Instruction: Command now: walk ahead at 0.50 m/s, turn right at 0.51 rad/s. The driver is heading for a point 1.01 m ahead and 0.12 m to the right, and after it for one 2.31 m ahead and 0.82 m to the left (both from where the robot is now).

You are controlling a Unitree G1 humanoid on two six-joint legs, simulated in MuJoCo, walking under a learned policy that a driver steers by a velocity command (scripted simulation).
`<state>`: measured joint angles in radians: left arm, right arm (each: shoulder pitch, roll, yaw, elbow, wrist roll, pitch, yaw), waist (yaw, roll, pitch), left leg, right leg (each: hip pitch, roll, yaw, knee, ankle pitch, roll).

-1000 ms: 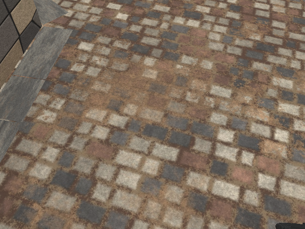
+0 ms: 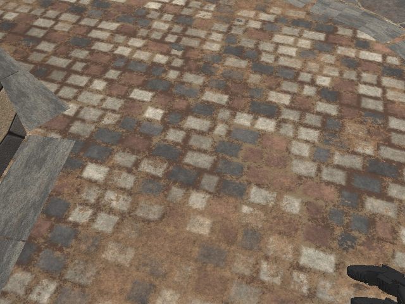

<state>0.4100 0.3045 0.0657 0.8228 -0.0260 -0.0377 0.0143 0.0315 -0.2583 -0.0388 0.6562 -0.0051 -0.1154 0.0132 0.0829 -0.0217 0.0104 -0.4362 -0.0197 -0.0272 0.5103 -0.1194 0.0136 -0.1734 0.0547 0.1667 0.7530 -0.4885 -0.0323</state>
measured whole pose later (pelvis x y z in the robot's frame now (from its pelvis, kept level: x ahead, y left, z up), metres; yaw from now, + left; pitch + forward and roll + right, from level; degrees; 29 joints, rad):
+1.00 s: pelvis +0.53 -0.13 -0.01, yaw -10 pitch +2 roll -2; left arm 0.32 0.29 0.07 0.82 0.00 -0.04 0.02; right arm 0.11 -0.26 -0.04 0.73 0.02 -0.06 0.07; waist 0.05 0.02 0.02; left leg -0.56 0.02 0.04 0.57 -0.06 0.08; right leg 0.12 0.02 -0.17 0.30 -0.44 -0.01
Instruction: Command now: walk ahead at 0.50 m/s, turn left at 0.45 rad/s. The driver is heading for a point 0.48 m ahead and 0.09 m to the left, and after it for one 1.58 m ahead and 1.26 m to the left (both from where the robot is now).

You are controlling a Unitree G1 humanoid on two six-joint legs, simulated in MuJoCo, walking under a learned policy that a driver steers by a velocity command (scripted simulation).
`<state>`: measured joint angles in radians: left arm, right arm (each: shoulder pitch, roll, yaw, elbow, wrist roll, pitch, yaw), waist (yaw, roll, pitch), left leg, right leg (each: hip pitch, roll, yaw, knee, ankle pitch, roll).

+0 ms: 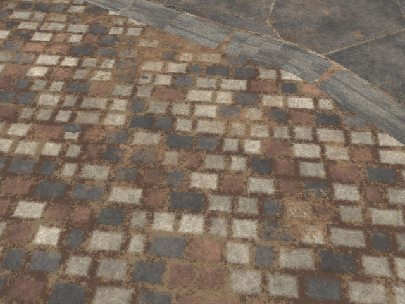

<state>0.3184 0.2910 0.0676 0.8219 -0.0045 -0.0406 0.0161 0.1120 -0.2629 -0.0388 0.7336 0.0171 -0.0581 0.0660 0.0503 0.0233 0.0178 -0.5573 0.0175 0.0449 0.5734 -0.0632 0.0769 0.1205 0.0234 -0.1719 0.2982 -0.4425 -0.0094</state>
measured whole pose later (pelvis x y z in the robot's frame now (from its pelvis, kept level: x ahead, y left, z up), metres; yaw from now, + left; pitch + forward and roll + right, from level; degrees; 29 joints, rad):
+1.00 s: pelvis +0.53 +0.13 +0.00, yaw +35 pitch +2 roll -2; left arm 0.34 0.32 0.08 0.86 -0.03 -0.05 0.01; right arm 0.07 -0.28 -0.06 0.58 0.02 -0.02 0.05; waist 0.07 0.02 0.04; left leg -0.52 0.01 0.04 0.59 -0.12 0.10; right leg 0.07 -0.07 -0.24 0.45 -0.47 0.05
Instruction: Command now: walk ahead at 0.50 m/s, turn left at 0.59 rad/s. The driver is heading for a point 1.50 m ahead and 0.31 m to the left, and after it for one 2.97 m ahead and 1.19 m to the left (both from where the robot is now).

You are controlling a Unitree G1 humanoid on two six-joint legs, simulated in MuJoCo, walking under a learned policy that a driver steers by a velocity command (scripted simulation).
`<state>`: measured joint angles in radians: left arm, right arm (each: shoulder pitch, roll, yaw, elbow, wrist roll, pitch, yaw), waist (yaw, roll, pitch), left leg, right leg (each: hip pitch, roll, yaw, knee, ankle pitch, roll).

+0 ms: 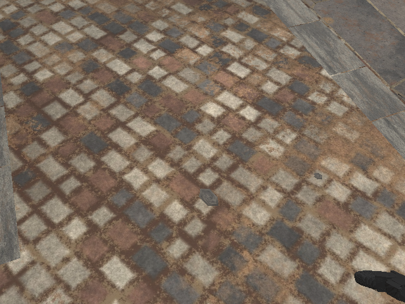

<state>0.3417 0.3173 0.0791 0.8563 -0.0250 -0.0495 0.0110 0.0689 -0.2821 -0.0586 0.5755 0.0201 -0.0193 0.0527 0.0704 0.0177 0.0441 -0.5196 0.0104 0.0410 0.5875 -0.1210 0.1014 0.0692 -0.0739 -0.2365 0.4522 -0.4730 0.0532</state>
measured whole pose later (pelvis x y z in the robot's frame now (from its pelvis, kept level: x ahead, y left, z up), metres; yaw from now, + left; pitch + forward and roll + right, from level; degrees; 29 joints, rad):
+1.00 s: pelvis +0.52 +0.13 +0.01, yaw +26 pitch +2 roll -2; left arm 0.38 0.31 0.06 0.90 -0.02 -0.05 -0.01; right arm 0.05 -0.27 -0.04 0.61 0.00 -0.05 0.03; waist 0.08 0.00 0.04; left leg -0.48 0.01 0.02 0.57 -0.12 0.06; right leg -0.07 -0.06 -0.06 0.65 -0.48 0.02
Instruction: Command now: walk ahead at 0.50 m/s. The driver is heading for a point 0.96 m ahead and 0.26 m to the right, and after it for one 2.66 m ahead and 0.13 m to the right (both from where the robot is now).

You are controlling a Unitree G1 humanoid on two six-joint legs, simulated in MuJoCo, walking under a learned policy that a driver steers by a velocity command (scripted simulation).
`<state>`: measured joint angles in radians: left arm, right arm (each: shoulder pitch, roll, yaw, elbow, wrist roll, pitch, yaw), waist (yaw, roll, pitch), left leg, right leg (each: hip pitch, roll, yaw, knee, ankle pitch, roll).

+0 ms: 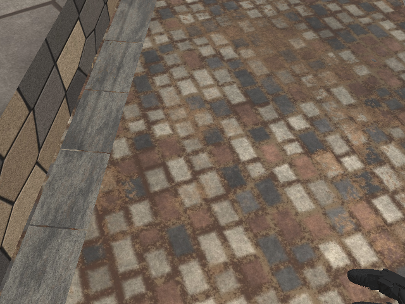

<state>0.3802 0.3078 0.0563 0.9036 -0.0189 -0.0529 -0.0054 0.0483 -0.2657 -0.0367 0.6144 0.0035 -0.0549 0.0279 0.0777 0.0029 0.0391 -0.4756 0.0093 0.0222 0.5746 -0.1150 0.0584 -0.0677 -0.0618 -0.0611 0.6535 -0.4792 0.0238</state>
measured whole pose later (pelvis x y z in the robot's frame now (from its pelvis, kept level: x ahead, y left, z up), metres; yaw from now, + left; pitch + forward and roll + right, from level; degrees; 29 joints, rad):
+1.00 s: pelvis +0.57 -0.09 +0.00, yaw -30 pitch +2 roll +0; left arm 0.37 0.31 0.08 0.75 -0.02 -0.03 0.01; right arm 0.06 -0.27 -0.04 0.70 -0.01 -0.13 0.02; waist 0.06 -0.01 0.00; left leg -0.47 -0.03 -0.03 0.52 -0.11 0.01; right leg -0.11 0.08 0.21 0.66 -0.48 -0.05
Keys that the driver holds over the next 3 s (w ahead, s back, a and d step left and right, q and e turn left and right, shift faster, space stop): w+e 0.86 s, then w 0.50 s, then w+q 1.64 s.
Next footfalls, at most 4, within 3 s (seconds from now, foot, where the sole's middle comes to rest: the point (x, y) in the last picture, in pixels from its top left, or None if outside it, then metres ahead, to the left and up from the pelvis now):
0.52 right None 0.42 -0.15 -0.76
0.98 left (239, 217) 0.76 -0.06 -0.76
1.48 right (336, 201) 0.86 -0.42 -0.76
2.00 left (295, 127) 1.22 -0.29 -0.76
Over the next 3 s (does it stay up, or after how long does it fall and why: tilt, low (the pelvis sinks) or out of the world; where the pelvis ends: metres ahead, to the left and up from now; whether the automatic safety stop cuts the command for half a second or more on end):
stays up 1.57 -0.35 -0.01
